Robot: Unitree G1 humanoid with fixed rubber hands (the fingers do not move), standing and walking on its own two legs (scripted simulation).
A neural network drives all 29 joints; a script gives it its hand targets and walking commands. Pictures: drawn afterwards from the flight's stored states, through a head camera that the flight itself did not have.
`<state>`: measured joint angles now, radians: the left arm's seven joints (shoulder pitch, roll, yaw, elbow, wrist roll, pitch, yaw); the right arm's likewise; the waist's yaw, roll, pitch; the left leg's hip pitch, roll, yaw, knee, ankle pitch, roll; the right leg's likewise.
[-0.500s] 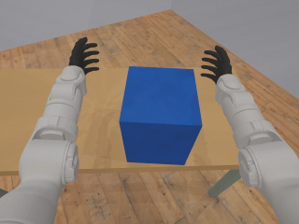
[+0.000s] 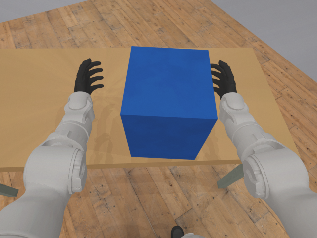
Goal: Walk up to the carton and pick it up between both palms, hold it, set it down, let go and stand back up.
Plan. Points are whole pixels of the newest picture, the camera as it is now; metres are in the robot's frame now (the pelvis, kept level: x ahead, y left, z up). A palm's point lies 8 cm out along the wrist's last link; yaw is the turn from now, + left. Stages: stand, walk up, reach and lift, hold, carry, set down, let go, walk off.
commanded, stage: reach and lift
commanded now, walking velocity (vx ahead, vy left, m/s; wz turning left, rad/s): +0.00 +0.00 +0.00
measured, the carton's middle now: (166, 108) +0.45 -0.03 +0.00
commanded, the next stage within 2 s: none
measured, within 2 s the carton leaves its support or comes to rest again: neither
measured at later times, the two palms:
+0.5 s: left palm (99, 90) +0.47 +0.15 +0.06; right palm (222, 97) +0.44 -0.18 +0.05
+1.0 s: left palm (102, 93) +0.46 +0.14 +0.06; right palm (214, 102) +0.42 -0.15 +0.05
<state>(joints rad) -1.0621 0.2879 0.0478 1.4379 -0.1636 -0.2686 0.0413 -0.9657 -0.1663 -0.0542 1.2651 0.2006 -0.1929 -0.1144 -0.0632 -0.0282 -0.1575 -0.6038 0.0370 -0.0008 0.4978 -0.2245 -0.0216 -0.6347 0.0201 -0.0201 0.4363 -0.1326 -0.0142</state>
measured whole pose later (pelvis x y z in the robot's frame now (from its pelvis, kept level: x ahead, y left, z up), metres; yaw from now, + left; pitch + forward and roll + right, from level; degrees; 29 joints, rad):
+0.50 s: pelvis +0.00 -0.01 -0.01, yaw +0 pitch +24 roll +0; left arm -1.09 0.24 0.02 1.49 -0.15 -0.37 0.04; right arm -0.97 -0.09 -0.20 1.27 0.06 -0.24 -0.13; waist -0.08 -0.03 -0.22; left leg -0.72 0.04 0.00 0.56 -0.24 -0.03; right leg -0.77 0.02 -0.02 0.53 -0.17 -0.02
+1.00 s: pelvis +0.01 +0.00 +0.01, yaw +0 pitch +16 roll -1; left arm -1.02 0.12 0.50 1.43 0.36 -0.38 0.07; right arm -0.85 0.09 -0.71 1.14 -0.51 -0.34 -0.12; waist -0.06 -0.03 -0.10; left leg -0.49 0.04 0.00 0.44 -0.22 -0.03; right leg -0.52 0.02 -0.02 0.37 -0.13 -0.01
